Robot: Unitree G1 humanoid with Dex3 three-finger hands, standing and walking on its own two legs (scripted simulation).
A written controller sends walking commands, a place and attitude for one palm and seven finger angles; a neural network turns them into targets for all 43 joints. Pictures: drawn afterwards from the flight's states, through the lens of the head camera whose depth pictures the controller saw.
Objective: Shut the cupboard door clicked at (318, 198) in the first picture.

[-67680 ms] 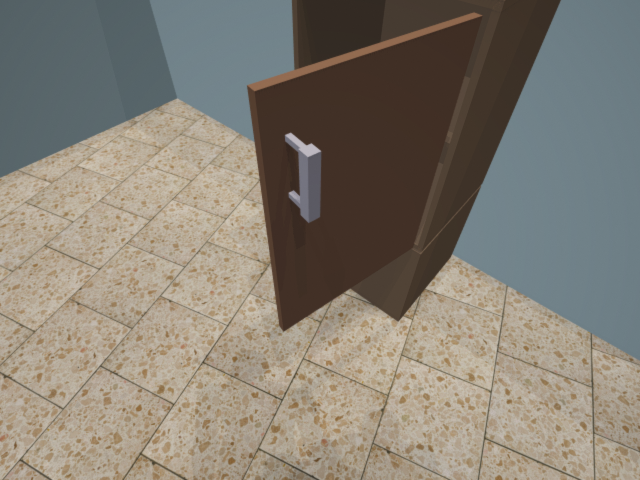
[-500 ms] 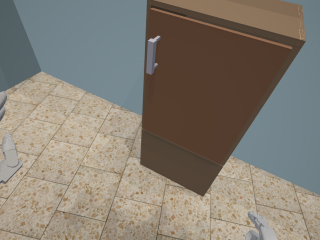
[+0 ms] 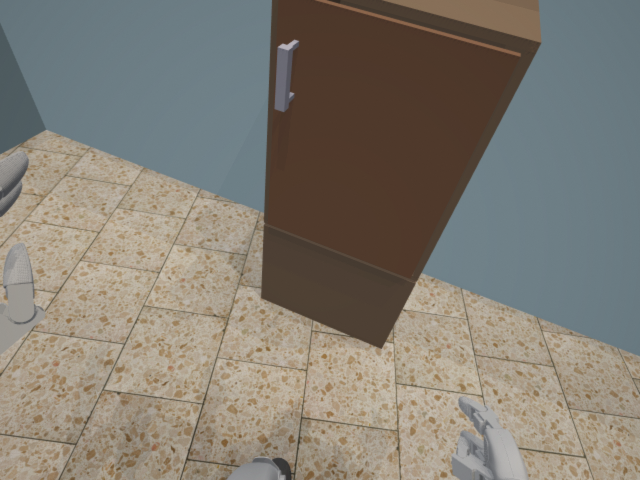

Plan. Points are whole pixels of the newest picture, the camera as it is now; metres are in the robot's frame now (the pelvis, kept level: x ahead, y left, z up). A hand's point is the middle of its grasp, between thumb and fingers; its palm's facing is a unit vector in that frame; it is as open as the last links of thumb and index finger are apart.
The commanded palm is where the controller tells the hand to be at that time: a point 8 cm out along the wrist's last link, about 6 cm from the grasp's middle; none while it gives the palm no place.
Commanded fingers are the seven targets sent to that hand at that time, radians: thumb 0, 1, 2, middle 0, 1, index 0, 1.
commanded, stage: stop stepping back and stand still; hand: left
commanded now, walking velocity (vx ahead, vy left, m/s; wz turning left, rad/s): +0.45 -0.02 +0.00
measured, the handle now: (287, 75) +0.80 +0.15 +0.13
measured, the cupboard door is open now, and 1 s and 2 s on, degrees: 0 0 0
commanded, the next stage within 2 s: let the arm hang, fingers relaxed in 0.68 s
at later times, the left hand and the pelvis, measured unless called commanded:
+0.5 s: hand out of the picture +0.15 +0.37 +0.19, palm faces +0.54 -0.77 -0.34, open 7.4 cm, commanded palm +0.08 +0.39 +0.20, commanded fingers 0.00 0.90 0.90 -0.20 -0.30 -0.20 -0.30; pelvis -0.06 +0.08 +0.00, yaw +1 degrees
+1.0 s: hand out of the picture +0.07 +0.29 -0.12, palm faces +0.07 -0.97 -0.24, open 7.4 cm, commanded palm none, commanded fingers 0.00 0.90 0.90 -0.20 -0.30 -0.20 -0.30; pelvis -0.05 +0.09 +0.00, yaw +3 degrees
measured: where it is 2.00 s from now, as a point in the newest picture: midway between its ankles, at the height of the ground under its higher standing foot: outside the picture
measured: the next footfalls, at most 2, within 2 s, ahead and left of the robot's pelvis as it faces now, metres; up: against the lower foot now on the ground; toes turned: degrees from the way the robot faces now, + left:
left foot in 0.06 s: +0.17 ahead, +0.06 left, +0.00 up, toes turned +1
left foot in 0.46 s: +0.00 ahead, +0.21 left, +0.00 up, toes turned +4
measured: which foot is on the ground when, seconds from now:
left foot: up 0.00-0.04, down 0.06-0.24, up 0.26-0.44, down 0.46-1.00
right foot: down 0.00-0.46, up 0.48-0.74, down 0.76-1.00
